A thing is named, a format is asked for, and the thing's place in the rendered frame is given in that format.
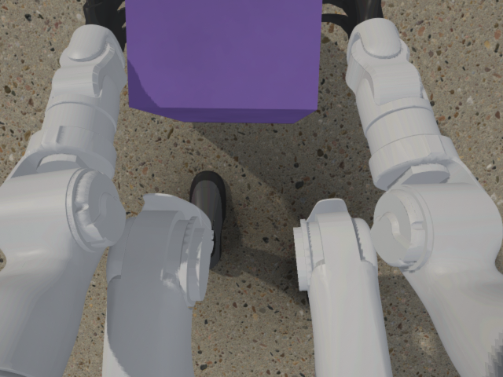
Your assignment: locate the robot left upper arm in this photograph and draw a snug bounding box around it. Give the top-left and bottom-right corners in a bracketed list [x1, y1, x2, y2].
[0, 167, 126, 377]

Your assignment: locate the robot left forearm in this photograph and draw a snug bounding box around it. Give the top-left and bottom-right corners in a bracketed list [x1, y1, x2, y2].
[4, 24, 127, 182]

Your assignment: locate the robot right forearm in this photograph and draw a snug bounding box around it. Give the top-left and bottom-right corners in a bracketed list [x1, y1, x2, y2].
[345, 18, 503, 238]

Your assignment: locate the robot right upper arm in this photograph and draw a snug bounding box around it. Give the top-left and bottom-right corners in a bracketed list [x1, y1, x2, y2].
[370, 183, 503, 377]

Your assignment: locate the carton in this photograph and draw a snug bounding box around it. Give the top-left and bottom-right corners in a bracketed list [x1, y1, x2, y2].
[125, 0, 322, 124]

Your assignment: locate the left robot thigh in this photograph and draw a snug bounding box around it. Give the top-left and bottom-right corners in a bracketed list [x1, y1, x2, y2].
[102, 210, 211, 377]

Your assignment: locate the right robot hand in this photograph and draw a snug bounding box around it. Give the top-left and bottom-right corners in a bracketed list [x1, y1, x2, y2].
[321, 0, 384, 40]

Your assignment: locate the left robot hand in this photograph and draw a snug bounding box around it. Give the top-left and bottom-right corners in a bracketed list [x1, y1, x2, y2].
[83, 0, 127, 51]

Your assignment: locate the left robot foot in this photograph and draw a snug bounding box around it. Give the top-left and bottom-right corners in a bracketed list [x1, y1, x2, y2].
[189, 170, 226, 269]

